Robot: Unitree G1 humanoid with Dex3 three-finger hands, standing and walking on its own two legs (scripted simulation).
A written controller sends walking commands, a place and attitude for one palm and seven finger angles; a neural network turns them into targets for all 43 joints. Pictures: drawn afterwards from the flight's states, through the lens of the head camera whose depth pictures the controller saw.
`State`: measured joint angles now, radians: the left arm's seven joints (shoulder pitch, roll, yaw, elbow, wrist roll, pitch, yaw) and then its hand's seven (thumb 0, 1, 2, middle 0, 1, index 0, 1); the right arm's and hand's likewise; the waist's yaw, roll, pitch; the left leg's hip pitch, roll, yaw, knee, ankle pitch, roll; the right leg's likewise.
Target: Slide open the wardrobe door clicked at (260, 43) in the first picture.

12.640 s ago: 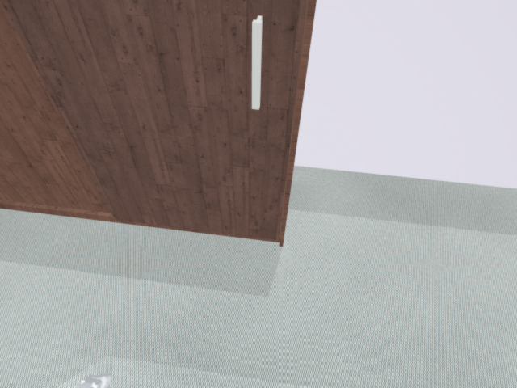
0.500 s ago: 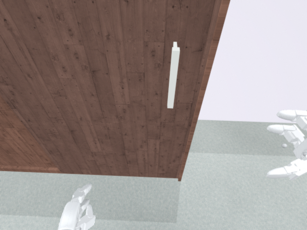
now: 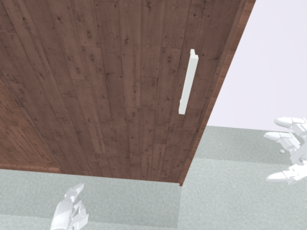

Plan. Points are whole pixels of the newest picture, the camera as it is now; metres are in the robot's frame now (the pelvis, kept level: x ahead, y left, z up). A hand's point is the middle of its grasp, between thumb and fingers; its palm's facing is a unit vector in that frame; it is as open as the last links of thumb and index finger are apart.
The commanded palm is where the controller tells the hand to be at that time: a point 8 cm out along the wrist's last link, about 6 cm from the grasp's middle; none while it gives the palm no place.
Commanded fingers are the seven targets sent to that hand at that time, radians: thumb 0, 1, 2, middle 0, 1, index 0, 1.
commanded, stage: raise the hand with hooked fingers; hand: right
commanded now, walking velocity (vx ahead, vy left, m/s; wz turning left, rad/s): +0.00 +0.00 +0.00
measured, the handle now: (186, 84) +0.54 -0.09 +0.11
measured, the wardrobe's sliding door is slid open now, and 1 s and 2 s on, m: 0.00 0.00 0.00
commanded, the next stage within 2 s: move the hooked fingers beside the handle in 0.02 s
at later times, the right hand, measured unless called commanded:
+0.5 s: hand (259, 136) +0.32 -0.24 +0.13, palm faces +0.05 +1.00 -0.02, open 14.0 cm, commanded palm +0.29 -0.29 +0.13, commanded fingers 0.00 0.50 -0.30 0.30 1.20 0.30 1.20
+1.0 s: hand (235, 118) +0.38 -0.21 +0.12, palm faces +0.03 +1.00 +0.01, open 14.0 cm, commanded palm +0.36 -0.25 +0.12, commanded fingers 0.00 0.50 -0.30 0.30 1.20 0.30 1.20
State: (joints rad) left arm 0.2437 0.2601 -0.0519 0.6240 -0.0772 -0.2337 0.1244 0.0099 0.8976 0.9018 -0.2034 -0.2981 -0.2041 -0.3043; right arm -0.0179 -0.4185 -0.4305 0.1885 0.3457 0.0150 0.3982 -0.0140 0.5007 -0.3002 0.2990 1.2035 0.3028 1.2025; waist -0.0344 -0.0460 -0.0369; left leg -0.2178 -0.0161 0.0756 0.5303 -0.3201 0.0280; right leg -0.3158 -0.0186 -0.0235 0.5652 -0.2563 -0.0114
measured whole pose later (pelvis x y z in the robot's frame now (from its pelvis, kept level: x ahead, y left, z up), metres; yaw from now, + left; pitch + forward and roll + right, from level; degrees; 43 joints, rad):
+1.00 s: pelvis +0.00 -0.02 +0.00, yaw +1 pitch +3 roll +1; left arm 0.26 0.24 -0.04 0.65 -0.07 -0.13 0.09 0.01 0.90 0.90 -0.20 -0.30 -0.20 -0.30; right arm -0.40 -0.31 -0.24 0.47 0.22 0.00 0.17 -0.01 0.50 -0.30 0.30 1.20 0.30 1.20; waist 0.02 -0.02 -0.04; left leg -0.30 0.00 0.05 0.56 -0.33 0.00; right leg -0.38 0.00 -0.05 0.59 -0.26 -0.04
